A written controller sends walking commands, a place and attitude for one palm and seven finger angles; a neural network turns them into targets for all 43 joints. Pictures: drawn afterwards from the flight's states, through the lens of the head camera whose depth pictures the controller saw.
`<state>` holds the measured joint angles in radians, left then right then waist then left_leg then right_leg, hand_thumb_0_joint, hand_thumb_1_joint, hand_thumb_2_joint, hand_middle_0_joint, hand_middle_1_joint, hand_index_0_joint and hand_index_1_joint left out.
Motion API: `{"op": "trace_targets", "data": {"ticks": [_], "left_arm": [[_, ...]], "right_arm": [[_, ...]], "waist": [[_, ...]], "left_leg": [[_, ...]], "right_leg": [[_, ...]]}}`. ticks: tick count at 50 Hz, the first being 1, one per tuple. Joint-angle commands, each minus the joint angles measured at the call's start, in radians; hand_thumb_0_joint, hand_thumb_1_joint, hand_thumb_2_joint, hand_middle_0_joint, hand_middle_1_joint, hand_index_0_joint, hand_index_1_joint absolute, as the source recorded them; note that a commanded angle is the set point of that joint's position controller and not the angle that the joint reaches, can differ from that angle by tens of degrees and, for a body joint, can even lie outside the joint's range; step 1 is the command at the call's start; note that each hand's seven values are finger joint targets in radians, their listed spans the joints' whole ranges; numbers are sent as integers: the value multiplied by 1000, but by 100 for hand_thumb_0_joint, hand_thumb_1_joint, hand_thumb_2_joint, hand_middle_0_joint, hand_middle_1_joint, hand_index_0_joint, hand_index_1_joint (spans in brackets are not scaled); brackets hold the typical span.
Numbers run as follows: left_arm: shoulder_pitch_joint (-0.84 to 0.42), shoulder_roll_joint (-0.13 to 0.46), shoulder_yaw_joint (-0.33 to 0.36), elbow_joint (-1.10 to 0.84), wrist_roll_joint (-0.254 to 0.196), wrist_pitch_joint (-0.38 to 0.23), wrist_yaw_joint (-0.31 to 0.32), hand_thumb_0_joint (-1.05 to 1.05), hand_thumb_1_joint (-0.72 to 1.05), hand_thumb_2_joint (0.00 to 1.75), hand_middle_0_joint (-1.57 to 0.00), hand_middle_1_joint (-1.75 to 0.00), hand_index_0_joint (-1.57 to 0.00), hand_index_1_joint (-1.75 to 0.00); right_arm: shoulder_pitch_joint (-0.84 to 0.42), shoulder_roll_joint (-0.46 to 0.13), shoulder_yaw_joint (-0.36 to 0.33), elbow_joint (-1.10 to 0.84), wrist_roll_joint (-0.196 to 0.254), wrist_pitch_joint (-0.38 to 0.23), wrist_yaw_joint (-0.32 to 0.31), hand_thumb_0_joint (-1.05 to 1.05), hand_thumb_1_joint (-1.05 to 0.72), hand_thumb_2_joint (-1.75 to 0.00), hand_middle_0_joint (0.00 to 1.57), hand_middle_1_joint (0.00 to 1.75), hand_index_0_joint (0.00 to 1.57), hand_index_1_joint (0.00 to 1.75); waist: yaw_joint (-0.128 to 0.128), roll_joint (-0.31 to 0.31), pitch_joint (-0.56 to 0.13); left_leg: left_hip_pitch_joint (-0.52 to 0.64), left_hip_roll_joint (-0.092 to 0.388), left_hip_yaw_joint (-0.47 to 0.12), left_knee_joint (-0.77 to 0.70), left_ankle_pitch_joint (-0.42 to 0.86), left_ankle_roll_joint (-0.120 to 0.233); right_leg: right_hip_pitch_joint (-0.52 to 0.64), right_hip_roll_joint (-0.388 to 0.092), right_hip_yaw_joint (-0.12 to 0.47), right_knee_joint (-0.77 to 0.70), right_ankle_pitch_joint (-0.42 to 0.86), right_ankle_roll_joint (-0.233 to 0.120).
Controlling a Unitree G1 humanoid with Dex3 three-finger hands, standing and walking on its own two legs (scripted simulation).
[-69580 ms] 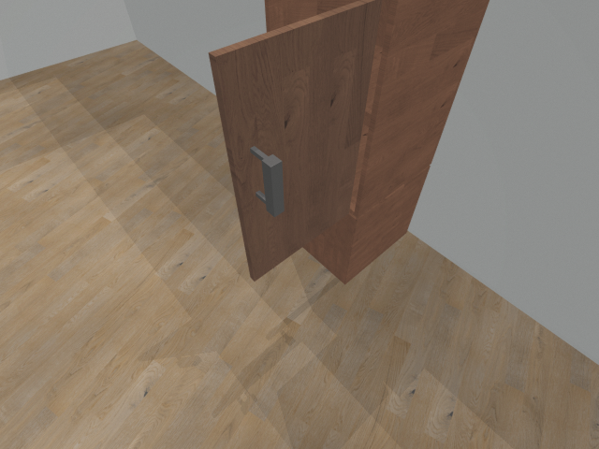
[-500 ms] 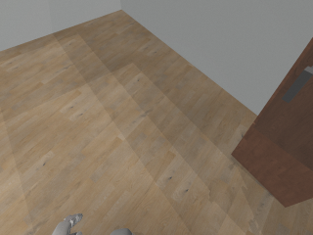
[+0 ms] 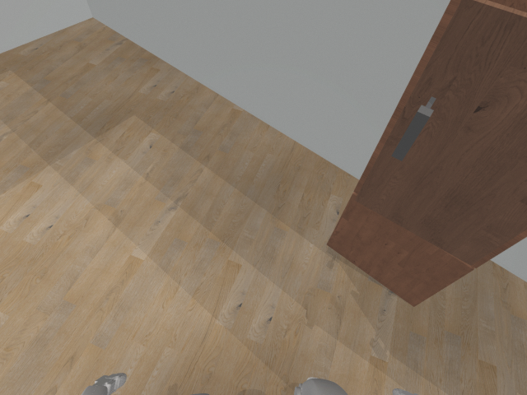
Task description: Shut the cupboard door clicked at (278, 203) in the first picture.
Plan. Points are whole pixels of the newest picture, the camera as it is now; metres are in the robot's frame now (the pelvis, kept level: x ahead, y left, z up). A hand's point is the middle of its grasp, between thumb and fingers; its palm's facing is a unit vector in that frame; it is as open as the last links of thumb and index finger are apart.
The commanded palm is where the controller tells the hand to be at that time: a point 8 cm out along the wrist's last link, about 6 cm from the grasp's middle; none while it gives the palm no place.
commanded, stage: turn to face it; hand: left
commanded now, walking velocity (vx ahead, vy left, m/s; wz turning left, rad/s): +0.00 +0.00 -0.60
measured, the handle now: (414, 128) +0.64 -0.28 +0.01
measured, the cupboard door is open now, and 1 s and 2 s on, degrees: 4 4 4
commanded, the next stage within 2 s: take the last steps up to it in 0.82 s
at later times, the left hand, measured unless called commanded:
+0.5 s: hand (175, 363) +0.18 +0.16 -0.18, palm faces -0.24 -0.94 -0.23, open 7.4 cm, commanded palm none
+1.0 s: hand (221, 345) +0.21 +0.09 -0.16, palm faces -0.43 -0.87 -0.24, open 7.4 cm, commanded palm none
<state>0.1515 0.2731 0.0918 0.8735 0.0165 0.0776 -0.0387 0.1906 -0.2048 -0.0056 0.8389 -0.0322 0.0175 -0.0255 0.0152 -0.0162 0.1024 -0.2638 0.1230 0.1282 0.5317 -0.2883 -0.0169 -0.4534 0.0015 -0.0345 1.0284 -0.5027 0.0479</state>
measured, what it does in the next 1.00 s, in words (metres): steps on the spot, turning right: right foot, then left foot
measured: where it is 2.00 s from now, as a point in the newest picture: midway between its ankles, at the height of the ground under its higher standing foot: outside the picture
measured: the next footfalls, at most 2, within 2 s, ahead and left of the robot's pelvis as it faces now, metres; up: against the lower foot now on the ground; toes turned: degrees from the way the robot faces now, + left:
right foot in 0.14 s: +0.03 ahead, -0.14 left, +0.00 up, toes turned -9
left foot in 0.48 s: +0.13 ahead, +0.09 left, +0.00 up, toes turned -12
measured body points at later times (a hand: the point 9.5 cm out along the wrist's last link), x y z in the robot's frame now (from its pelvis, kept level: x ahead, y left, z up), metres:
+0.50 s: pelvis +0.04 -0.02 -0.01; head +0.08 -0.01 +0.43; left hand +0.19 +0.21 -0.16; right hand +0.06 -0.30 -0.14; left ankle +0.09 +0.10 -0.74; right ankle -0.01 -0.13 -0.73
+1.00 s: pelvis +0.06 -0.05 +0.00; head +0.09 -0.08 +0.45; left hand +0.23 +0.13 -0.14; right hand -0.02 -0.31 -0.15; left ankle +0.10 +0.07 -0.69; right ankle -0.02 -0.13 -0.74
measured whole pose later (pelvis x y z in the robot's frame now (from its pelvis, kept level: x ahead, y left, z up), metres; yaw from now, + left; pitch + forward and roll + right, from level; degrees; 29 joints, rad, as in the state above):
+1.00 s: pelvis +0.06 -0.05 +0.00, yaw -27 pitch +2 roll +0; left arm 0.20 0.19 0.04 0.94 0.02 0.03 0.00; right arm 0.22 -0.24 -0.04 0.95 -0.01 0.05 -0.02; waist -0.02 0.02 0.05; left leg -0.44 0.06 0.06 0.92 -0.44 -0.06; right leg -0.21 0.02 0.00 0.49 -0.31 -0.03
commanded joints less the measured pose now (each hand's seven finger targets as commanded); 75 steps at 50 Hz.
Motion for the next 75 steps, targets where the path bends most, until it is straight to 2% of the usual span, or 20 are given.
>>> {"op": "trace_targets", "data": {"ticks": [1, 5, 7, 10, 21, 22, 24, 27, 36, 37, 39, 46, 52, 54, 56, 63, 69, 71, 73, 75], "left_arm": [[-50, 37, 0, -103, 1, -26, -10, 0, 90, 90, -20, -30, -20, -30], [54, 71, 10, -71, 3, -42, -5, 0, 90, 90, -20, -30, -20, -30], [178, 253, 40, -33, 9, -63, 22, 0, 90, 90, -20, -30, -20, -30], [86, 201, 28, -56, 1, -57, 49, 0, 90, 90, -20, -30, -20, -30], [-10, 175, 24, -64, 3, -47, 42, 0, 90, 90, -20, -30, -20, -30], [-17, 151, 20, -70, -3, -43, 41, 0, 90, 90, -20, -30, -20, -30], [34, 58, 0, -98, -11, -38, 28, 0, 90, 90, -20, -30, -20, -30], [3, 87, 15, -74, 5, -36, 13, 0, 90, 90, -20, -30, -20, -30], [45, 28, -10, -44, -1, -39, 9, 0, 90, 90, -20, -30, -20, -30], [99, 52, -3, -28, 1, -46, 12, 0, 90, 90, -20, -30, -20, -30], [163, 215, 25, -1, 13, -62, 33, 0, 90, 90, -20, -30, -20, -30], [46, 107, 0, -4, 10, -69, 61, 0, 90, 90, -20, -30, -20, -30], [49, 109, 7, 32, 2, -63, 43, 0, 90, 90, -20, -30, -20, -30], [69, 11, -11, 17, -9, -60, 27, 0, 90, 90, -20, -30, -20, -30], [-22, 36, -14, -40, 11, -61, 17, 0, 90, 90, -20, -30, -20, -30], [-6, -20, -19, 18, 4, -58, -13, 0, 90, 90, -20, -30, -20, -30], [138, 21, -5, 79, 11, -74, -11, 0, 90, 90, -20, -30, -20, -30], [292, 183, 24, 129, 14, -97, 17, 0, 90, 90, -20, -30, -20, -30], [217, 147, 10, 119, 7, -99, 37, 0, 90, 90, -20, -30, -20, -30], [104, 50, -20, 98, 5, -106, 53, 0, 90, 90, -20, -30, -20, -30]], "right_arm": [[67, -239, -79, -34, -1, -11, -11, 0, -90, -90, 20, 30, 20, 30], [26, -252, -92, -35, 9, -3, 0, 0, -90, -90, 20, 30, 20, 30], [-51, -132, -64, -105, 22, 0, 12, 0, -90, -90, 20, 30, 20, 30], [-72, -169, -63, -84, 21, 11, -8, 0, -90, -90, 20, 30, 20, 30], [66, -129, -53, -30, 28, -4, -1, 0, -90, -90, 20, 30, 20, 30], [105, -149, -57, -18, 24, -13, -4, 0, -90, -90, 20, 30, 20, 30], [148, -300, -80, -25, 2, -21, -10, 0, -90, -90, 20, 30, 20, 30], [70, -241, -62, -44, -5, -26, -17, 0, -90, -90, 20, 30, 20, 30], [70, -228, -75, 11, 5, -4, -6, 0, -90, -90, 20, 30, 20, 30], [56, -219, -78, 10, 11, -3, -3, 0, -90, -90, 20, 30, 20, 30], [-13, -110, -58, -45, 22, 3, 7, 0, -90, -90, 20, 30, 20, 30], [27, -97, -49, 40, 21, 12, 4, 0, -90, -90, 20, 30, 20, 30], [108, -83, -38, 70, 10, -19, -2, 0, -90, -90, 20, 30, 20, 30], [220, -205, -58, 103, -9, -43, -8, 0, -90, -90, 20, 30, 20, 30], [289, -279, -72, 100, -13, -41, -21, 0, -90, -90, 20, 30, 20, 30], [158, -185, -54, 98, -10, -54, -17, 0, -90, -90, 20, 30, 20, 30], [119, -189, -73, 122, 1, -32, -2, 0, -90, -90, 20, 30, 20, 30], [80, -58, -43, 70, 19, -34, 13, 0, -90, -90, 20, 30, 20, 30], [46, -89, -54, 75, 15, -30, 4, 0, -90, -90, 20, 30, 20, 30], [86, -81, -45, 117, 13, -30, 2, 0, -90, -90, 20, 30, 20, 30]], "waist": [[-53, 252, -157], [11, 182, -184], [82, -277, -181], [35, -262, -141], [-45, -116, -163], [-64, -76, -164], [-60, 333, -182], [-31, 242, -124], [-17, 218, -171], [11, 157, -189], [54, -256, -145], [-19, -122, -147], [-44, -120, -124], [-83, 217, -126], [-120, 213, -81], [-46, 182, -82], [24, 121, -92], [94, -303, -124], [55, -261, -80], [-10, -108, -73]], "left_leg": [[177, 219, -80, -95, 546, 135], [49, 184, -5, 80, 362, 45], [-356, -40, 45, 487, -366, -63], [-422, -3, -154, 671, -249, -63], [-29, -89, -78, 35, 18, -59], [89, -62, -100, -92, 101, -46], [202, 326, -470, -234, 297, 143], [72, 280, -365, -223, 354, 186], [69, 185, -102, -50, 411, 109], [10, 148, -73, 21, 310, 65], [-305, -64, 10, 383, -340, -41], [-237, -53, -100, 464, -151, -49], [37, -94, -26, -12, 15, -34], [280, 159, -354, -218, 10, 66], [232, 390, -622, -319, -53, 235], [128, 194, -141, -259, 279, 143], [-45, 115, -53, -63, 17, 65], [-359, -87, 52, 397, -386, -6], [-391, -38, -98, 596, -298, 4], [-291, -8, -136, 543, -185, -13]], "right_leg": [[36, -6, -51, -197, 33, -6], [306, 9, -71, -555, 304, -41], [514, -378, 437, -679, 798, -219], [408, -320, 402, -674, 717, -270], [224, -175, 334, -558, 640, -181], [131, -133, 314, -514, 545, -140], [-86, 66, 69, -140, -95, -34], [-90, -12, 83, 146, -49, -15], [234, 19, -56, -448, 197, -34], [341, 1, -24, -589, 319, -45], [419, -375, 434, -742, 612, -217], [344, -233, 214, -651, 808, -242], [226, -165, 241, -639, 375, -200], [-55, 15, 104, -364, 68, -99], [-212, 2, 72, 13, -108, -72], [-15, -41, -8, -186, 123, -38], [355, 11, -73, -550, 289, -55], [551, -339, 418, -800, 174, -203], [408, -357, 481, -850, 167, -283], [326, -314, 270, -766, 580, -266]]}}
